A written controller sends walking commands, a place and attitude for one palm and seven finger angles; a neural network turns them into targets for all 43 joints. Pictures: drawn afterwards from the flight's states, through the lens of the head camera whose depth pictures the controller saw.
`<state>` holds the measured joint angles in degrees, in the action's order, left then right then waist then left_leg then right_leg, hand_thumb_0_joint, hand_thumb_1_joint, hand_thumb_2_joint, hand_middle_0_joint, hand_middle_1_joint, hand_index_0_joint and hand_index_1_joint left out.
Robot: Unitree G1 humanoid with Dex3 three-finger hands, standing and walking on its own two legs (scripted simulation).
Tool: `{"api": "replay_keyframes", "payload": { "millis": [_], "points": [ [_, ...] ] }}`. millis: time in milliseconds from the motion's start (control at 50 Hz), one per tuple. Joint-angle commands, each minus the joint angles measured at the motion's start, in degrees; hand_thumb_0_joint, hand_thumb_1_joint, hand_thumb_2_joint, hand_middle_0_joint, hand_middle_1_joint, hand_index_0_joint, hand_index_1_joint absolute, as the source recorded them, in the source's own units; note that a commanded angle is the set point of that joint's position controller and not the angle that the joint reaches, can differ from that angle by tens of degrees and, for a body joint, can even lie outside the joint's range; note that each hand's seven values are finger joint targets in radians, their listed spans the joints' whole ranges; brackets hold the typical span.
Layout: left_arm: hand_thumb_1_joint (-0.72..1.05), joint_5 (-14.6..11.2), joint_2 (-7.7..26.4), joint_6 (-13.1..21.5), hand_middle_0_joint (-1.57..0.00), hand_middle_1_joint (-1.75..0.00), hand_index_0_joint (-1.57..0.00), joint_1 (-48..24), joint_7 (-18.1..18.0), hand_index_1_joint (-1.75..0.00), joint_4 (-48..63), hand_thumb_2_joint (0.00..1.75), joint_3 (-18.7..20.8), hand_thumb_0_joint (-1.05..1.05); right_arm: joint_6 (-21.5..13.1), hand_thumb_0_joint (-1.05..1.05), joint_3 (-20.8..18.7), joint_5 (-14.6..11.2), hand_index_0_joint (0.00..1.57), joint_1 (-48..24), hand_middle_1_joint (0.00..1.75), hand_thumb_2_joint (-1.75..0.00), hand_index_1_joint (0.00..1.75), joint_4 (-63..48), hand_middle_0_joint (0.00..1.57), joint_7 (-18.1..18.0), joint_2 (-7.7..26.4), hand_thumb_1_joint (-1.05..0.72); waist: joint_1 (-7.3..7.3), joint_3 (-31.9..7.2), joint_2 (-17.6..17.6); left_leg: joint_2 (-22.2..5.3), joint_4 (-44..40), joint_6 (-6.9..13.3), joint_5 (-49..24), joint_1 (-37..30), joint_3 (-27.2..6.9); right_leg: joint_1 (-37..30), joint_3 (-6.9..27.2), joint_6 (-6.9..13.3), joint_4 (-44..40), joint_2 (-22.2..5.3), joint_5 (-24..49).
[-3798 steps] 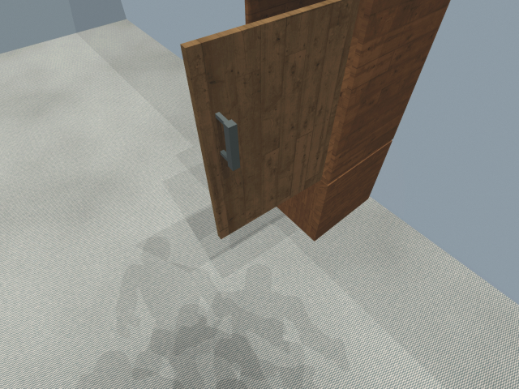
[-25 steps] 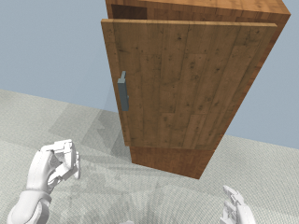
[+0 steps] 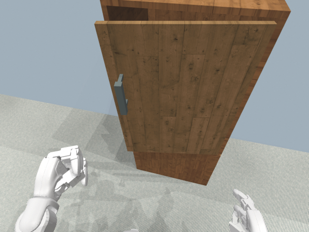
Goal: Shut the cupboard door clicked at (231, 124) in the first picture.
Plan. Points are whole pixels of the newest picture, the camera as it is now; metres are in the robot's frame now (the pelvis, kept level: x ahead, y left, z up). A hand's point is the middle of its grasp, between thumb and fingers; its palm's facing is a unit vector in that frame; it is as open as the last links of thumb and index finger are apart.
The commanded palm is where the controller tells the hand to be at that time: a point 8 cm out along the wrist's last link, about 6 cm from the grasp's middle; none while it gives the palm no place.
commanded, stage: bring the fist close to the handle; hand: left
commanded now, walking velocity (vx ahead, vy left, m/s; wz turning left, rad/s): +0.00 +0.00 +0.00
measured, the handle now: (122, 94) +0.48 +0.14 +0.09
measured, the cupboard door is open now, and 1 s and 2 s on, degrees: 11 11 5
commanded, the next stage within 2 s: push the door shut along its arc in 1.30 s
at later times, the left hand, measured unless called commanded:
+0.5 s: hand (109, 141) +0.31 +0.14 +0.09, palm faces +0.00 -1.00 -0.02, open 3.1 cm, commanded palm +0.30 +0.19 +0.09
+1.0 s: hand (130, 118) +0.39 +0.10 +0.09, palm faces +0.00 -1.00 -0.01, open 3.1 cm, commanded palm +0.35 +0.15 +0.09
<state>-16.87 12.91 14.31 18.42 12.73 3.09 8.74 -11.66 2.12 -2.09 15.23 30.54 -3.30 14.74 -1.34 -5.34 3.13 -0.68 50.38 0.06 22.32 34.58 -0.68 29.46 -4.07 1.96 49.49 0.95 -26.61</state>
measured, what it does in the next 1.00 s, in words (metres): stands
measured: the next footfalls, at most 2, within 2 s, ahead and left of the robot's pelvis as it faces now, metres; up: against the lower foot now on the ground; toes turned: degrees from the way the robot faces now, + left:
none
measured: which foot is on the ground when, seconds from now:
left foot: down 0.00-1.00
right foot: down 0.00-1.00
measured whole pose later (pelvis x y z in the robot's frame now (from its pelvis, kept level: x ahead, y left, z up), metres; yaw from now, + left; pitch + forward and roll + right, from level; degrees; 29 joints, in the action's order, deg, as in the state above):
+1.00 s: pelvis +0.01 +0.00 +0.00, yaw -2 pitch +9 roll +0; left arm -8.0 7.0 15.6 -19.7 -1.6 -30.2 4.2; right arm -3.5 0.4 -1.0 16.0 35.7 0.0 13.8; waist 1.6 -5.8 2.1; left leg -0.9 47.4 0.1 21.2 35.2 1.8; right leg 31.9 -1.5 2.0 48.5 1.1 -25.6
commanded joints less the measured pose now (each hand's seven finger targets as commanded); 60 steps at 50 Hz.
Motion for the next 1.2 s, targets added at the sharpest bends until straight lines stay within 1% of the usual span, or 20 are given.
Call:
{"api": "replay_keyframes", "payload": {
  "millis": [0,60,200,240,380,420,460,560,620,640,680,720,740,760,880,940,960,1020,1080,1180],
  "points": [
    [0.90,0.2,6.3,4.1,-1.30,-1.50,-1.30,-13.8,-0.6,-1.50,11.2,0.90,1.5,0.00,-3.6,0.00,-2.6,0.1,0.20,-3.9,0.30,-0.90,0.30,-8.0,0.20,-0.7,6.2,-0.90,1.95,-7.0,-2.7,1.3,-5.9,1.6,-7.6,-7.3,-1.1,0.4,4.4,-1.5,-9.7,-0.6,10.7],
    [0.90,1.4,5.0,3.2,-1.30,-1.50,-1.30,-16.2,-1.7,-1.50,10.1,0.90,-0.6,0.00,-3.4,0.00,-2.6,0.0,0.20,-3.9,0.30,-0.90,0.30,-7.8,0.20,-0.5,5.9,-0.90,1.93,-8.2,-2.3,1.3,-6.2,1.7,-8.3,-8.0,-1.0,0.0,4.2,-1.6,-9.5,-0.7,12.0],
    [0.90,3.3,4.9,1.5,-1.30,-1.50,-1.30,-17.1,-5.9,-1.50,7.8,0.90,0.4,0.00,-1.4,0.00,-2.6,0.5,0.20,-4.2,0.30,-0.90,0.30,-8.1,0.20,0.6,5.6,-0.90,0.59,-10.1,-3.5,1.3,-7.3,1.6,-11.7,-9.2,-0.3,-2.9,3.3,-1.5,-8.5,-0.7,17.8],
    [0.90,3.9,4.5,1.4,-1.30,-1.50,-1.30,-18.6,-6.7,-1.50,5.9,0.90,0.2,0.00,-0.6,0.00,-2.6,0.5,0.20,-4.4,0.30,-0.90,0.30,-7.9,0.20,0.7,5.5,-0.90,0.74,-8.9,-5.2,1.2,-7.6,1.6,-11.9,-8.6,-0.1,-3.0,3.2,-1.5,-8.7,-0.7,18.3],
    [0.90,4.9,2.6,2.9,-1.30,-1.50,-1.30,-31.0,-7.4,-1.50,2.9,0.90,-2.8,0.00,0.2,0.00,-2.8,0.6,0.20,-4.3,0.30,-0.90,0.30,-6.1,0.20,0.9,5.5,-0.90,2.25,-10.9,-2.1,1.2,-7.3,1.5,-12.0,-10.9,0.1,-1.8,3.4,-1.3,-8.7,-0.6,18.6],
    [0.90,5.1,2.1,2.6,-1.30,-1.50,-1.30,-31.3,-7.5,-1.50,0.1,0.90,-3.4,0.00,0.4,0.00,-2.9,0.5,0.20,-3.8,0.30,-0.90,0.30,-5.8,0.20,0.9,5.8,-0.90,2.41,-11.0,-4.6,1.0,-7.3,1.7,-12.3,-10.8,-0.2,-1.8,3.2,-1.4,-8.8,-0.4,18.7],
    [0.90,5.3,2.8,2.4,-1.30,-1.50,-1.30,-34.8,-7.9,-1.50,-2.4,0.90,-2.8,0.00,0.8,0.00,-3.0,0.4,0.20,-3.9,0.30,-0.90,0.30,-5.2,0.20,0.9,5.9,-0.90,2.59,-11.2,-4.4,1.0,-7.4,1.6,-11.6,-10.6,-0.1,-1.5,3.5,-1.5,-9.0,-0.5,18.4],
    [0.90,6.2,1.0,2.3,-1.30,-1.50,-1.30,-39.6,-9.8,-1.50,-5.2,0.90,-3.9,0.00,1.8,0.00,-3.2,0.6,0.20,-3.4,0.30,-0.90,0.30,-4.8,0.20,1.4,5.7,-0.90,2.29,-13.7,-3.9,1.0,-7.4,1.5,-13.9,-12.1,0.3,-2.5,3.2,-1.4,-8.5,-0.7,21.3],
    [0.90,7.0,3.2,2.6,-1.30,-1.50,-1.30,-40.7,-11.2,-1.50,-8.2,0.90,-1.5,0.00,2.7,0.00,-3.4,0.8,0.20,-2.9,0.30,-0.90,0.30,-4.4,0.20,1.6,5.9,-0.90,1.58,-14.6,-5.1,0.8,-7.7,1.4,-15.2,-11.7,0.4,-3.6,3.2,-1.2,-8.1,-0.4,22.5],
    [0.90,7.2,0.4,2.7,-1.30,-1.50,-1.30,-42.4,-11.2,-1.50,-8.6,0.90,-4.2,0.00,3.0,0.00,-3.3,0.7,0.20,-3.2,0.30,-0.90,0.30,-4.5,0.20,1.8,5.6,-0.90,2.34,-14.4,-4.3,0.9,-7.6,1.5,-15.4,-12.3,0.6,-2.9,3.1,-1.3,-8.1,-0.5,23.0],
    [0.90,7.5,0.2,2.9,-1.30,-1.50,-1.30,-47.6,-12.0,-1.50,-11.0,0.90,-4.6,0.00,3.4,0.00,-3.3,0.7,0.20,-2.8,0.30,-0.90,0.30,-3.7,0.20,1.9,5.6,-0.90,3.19,-12.5,-3.7,0.8,-7.5,1.3,-13.7,-11.9,0.4,-0.9,3.1,-1.3,-8.5,-0.4,21.1],
    [0.90,7.8,1.9,3.4,-1.30,-1.50,-1.30,-48.8,-12.9,-1.50,-12.9,0.90,-2.6,0.00,3.8,0.00,-3.6,1.0,0.20,-2.1,0.30,-0.90,0.30,-3.4,0.20,1.9,6.1,-0.90,2.72,-14.0,-6.0,0.7,-7.4,1.4,-14.0,-11.6,0.4,-1.9,3.3,-1.3,-8.5,-0.3,21.3],
    [0.90,8.0,-0.1,3.4,-1.30,-1.50,-1.30,-49.6,-12.9,-1.50,-13.3,0.90,-4.5,0.00,3.9,0.00,-3.6,0.9,0.20,-2.4,0.30,-0.90,0.30,-3.5,0.20,2.0,5.8,-0.90,2.97,-15.0,-4.5,0.8,-7.4,1.5,-14.4,-12.1,0.6,-2.2,3.4,-1.3,-8.4,-0.4,22.2],
    [0.90,8.0,1.1,3.6,-1.30,-1.50,-1.30,-51.4,-13.1,-1.50,-14.5,0.90,-3.2,0.00,4.1,0.00,-3.6,0.9,0.20,-2.2,0.30,-0.90,0.30,-3.1,0.20,2.1,5.8,-0.90,2.94,-14.7,-3.9,0.8,-7.2,1.3,-15.0,-12.2,0.6,-1.8,3.2,-1.1,-8.2,-0.4,22.8],
    [0.90,8.6,-0.2,5.2,-1.30,-1.50,-1.30,-58.5,-14.2,-1.50,-20.3,0.90,-3.7,0.00,5.2,0.00,-4.0,1.1,0.20,-0.8,0.30,-0.90,0.30,-1.7,0.20,2.5,5.7,-0.90,3.90,-15.9,-4.8,0.8,-6.8,1.3,-14.9,-11.8,0.7,-1.1,3.4,-1.3,-8.0,-0.2,23.4],
    [0.90,8.7,0.2,5.8,-1.30,-1.50,-1.30,-54.1,-14.3,-1.50,-21.3,0.90,-2.5,0.00,5.6,0.00,-4.3,1.3,0.20,-0.2,0.30,-0.90,0.30,-2.4,0.20,2.9,5.8,-0.90,2.27,-18.4,-3.6,0.9,-6.9,1.3,-17.3,-12.4,1.1,-3.2,3.4,-1.1,-7.5,-0.2,26.1],
    [0.90,8.7,0.6,6.1,-1.30,-1.50,-1.30,-53.4,-14.3,-1.50,-21.0,0.90,-2.1,0.00,5.8,0.00,-4.4,1.3,0.20,0.0,0.30,-0.90,0.30,-2.5,0.20,3.1,5.9,-0.90,2.37,-18.8,-5.9,0.8,-7.0,1.4,-17.6,-12.1,1.2,-3.9,3.5,-1.3,-7.6,-0.2,27.1],
    [0.90,8.7,2.0,6.4,-1.30,-1.50,-1.30,-51.2,-14.2,-1.50,-20.8,0.90,-0.7,0.00,6.5,0.00,-4.4,1.2,0.20,0.2,0.30,-0.90,0.30,-3.0,0.20,3.2,6.1,-0.90,1.67,-17.7,-7.0,1.0,-7.6,1.6,-17.5,-10.9,1.6,-5.4,3.7,-1.3,-8.0,-0.2,27.8],
    [0.90,8.6,1.8,6.7,-1.30,-1.50,-1.30,-53.9,-14.2,-1.50,-20.5,0.90,-1.1,0.00,7.0,0.00,-4.4,1.1,0.20,-0.3,0.30,-0.90,0.30,-2.9,0.20,3.1,5.8,-0.90,2.77,-14.6,-7.3,1.0,-7.9,1.7,-14.2,-10.1,2.0,-3.9,4.3,-1.8,-9.4,-0.3,25.0],
    [0.90,8.7,1.0,8.4,-1.30,-1.50,-1.30,-57.7,-14.0,-1.50,-19.3,0.90,-2.9,0.00,6.9,0.00,-4.4,1.0,0.20,-0.9,0.30,-0.90,0.30,-2.3,0.20,2.7,5.7,-0.90,3.95,-15.0,-5.4,1.0,-7.9,1.8,-11.9,-11.2,1.9,-2.4,4.7,-1.7,-10.1,-0.3,21.3]
  ]
}}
